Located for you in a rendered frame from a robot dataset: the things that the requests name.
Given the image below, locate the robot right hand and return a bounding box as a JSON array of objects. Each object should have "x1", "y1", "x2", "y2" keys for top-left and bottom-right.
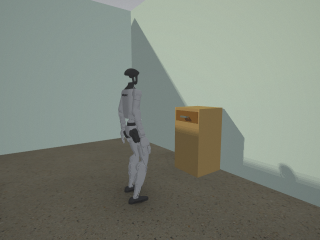
[{"x1": 140, "y1": 136, "x2": 151, "y2": 156}]

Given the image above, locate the drawer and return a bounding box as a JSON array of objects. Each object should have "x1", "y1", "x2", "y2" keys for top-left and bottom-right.
[{"x1": 176, "y1": 110, "x2": 198, "y2": 124}]

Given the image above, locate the cabinet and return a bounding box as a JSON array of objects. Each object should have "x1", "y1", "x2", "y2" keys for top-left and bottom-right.
[{"x1": 174, "y1": 106, "x2": 223, "y2": 178}]

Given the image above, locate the robot right forearm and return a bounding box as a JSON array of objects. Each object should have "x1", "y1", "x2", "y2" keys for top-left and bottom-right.
[{"x1": 134, "y1": 109, "x2": 146, "y2": 138}]

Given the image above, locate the right robot upper arm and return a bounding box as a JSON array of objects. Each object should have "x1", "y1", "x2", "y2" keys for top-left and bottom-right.
[{"x1": 132, "y1": 89, "x2": 142, "y2": 117}]

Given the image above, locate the robot left forearm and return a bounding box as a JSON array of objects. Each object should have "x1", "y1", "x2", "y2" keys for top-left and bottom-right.
[{"x1": 118, "y1": 112, "x2": 126, "y2": 130}]

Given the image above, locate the left robot upper arm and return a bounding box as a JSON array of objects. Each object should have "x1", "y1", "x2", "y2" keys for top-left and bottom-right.
[{"x1": 118, "y1": 90, "x2": 123, "y2": 114}]

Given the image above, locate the robot left hand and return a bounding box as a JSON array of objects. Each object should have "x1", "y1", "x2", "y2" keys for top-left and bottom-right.
[{"x1": 120, "y1": 129, "x2": 129, "y2": 144}]

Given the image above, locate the robot left shin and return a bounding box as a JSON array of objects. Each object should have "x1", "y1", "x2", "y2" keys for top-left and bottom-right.
[{"x1": 128, "y1": 156, "x2": 140, "y2": 188}]

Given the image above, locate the robot left thigh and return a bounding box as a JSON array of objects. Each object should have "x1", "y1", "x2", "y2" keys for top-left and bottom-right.
[{"x1": 123, "y1": 130, "x2": 140, "y2": 164}]

